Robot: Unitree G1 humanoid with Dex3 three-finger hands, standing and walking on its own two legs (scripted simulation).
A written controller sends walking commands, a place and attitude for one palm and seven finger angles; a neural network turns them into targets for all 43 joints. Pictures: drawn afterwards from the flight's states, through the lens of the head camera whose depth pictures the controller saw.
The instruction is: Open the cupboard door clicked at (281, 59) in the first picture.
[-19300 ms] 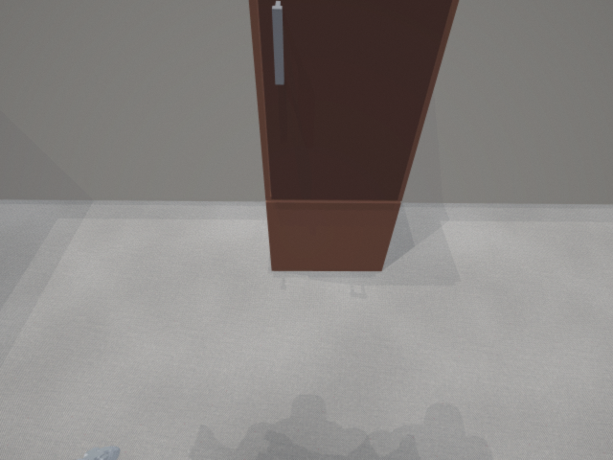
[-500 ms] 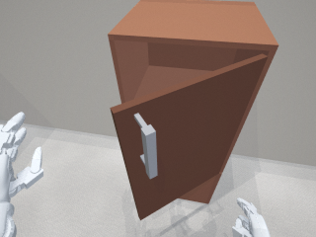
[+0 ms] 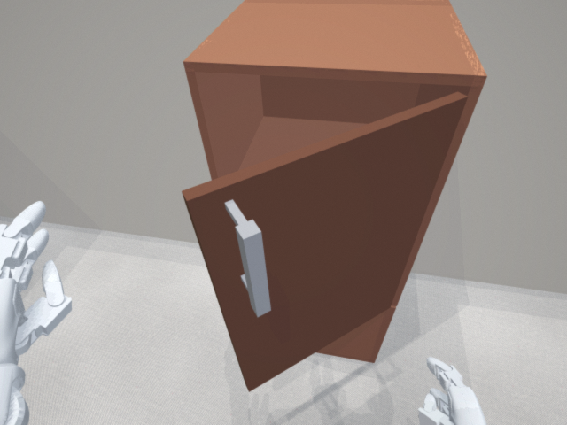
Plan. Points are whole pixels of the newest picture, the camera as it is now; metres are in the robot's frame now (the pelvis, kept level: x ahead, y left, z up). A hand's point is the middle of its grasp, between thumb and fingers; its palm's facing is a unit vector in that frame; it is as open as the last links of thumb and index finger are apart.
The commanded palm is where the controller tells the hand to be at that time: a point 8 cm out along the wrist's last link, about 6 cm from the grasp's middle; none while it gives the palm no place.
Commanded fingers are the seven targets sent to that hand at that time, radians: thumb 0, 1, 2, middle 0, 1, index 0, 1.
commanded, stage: step back with the hand held close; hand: left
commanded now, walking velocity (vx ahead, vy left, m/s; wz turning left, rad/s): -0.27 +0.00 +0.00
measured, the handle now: (248, 261) +0.27 +0.08 +0.14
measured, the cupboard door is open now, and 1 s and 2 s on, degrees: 41 41 41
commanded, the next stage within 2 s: stop stepping back and stand still in 1.00 s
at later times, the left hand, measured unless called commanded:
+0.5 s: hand (10, 346) +0.14 +0.29 +0.16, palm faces +0.35 -0.80 -0.50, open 7.4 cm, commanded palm +0.08 +0.33 +0.17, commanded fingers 0.00 0.90 0.90 -0.20 -0.30 -0.20 -0.30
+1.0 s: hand out of the picture +0.04 +0.34 +0.18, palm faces +0.46 -0.81 -0.36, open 7.4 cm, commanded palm -0.03 +0.37 +0.17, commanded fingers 0.00 0.90 0.90 -0.20 -0.30 -0.20 -0.30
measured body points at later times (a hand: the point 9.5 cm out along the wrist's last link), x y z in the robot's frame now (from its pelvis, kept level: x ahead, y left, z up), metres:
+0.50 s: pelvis -0.07 +0.04 -0.01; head -0.06 +0.04 +0.44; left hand +0.12 +0.33 +0.18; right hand +0.09 -0.21 -0.08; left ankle +0.02 +0.13 -0.74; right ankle -0.06 -0.10 -0.74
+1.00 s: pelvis -0.18 +0.07 -0.02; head -0.17 +0.10 +0.43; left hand +0.01 +0.38 +0.20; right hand -0.02 -0.16 -0.09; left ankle +0.01 +0.13 -0.74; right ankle -0.27 -0.04 -0.68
